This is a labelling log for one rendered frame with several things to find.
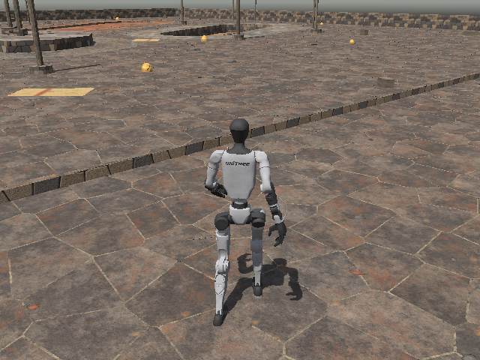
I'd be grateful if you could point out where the right robot thigh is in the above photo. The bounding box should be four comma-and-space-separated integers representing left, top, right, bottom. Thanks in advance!
250, 208, 266, 254

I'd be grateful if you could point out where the left robot hand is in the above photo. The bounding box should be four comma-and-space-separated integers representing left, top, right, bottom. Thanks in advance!
211, 183, 227, 198

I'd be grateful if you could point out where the left robot upper arm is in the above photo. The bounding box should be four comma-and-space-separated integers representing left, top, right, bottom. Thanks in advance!
205, 150, 225, 188

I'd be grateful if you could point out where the humanoid robot torso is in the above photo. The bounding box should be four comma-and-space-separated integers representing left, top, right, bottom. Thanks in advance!
221, 147, 257, 225

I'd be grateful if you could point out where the robot right forearm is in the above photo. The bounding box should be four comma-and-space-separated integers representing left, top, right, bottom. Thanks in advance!
265, 182, 284, 224

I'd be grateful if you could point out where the right robot upper arm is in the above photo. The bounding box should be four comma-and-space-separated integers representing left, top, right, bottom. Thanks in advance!
254, 151, 272, 194

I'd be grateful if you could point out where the right robot hand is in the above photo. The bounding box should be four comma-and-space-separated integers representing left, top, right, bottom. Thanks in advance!
268, 221, 287, 247

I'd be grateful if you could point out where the robot left forearm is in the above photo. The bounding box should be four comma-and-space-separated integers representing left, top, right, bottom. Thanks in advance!
205, 178, 218, 192

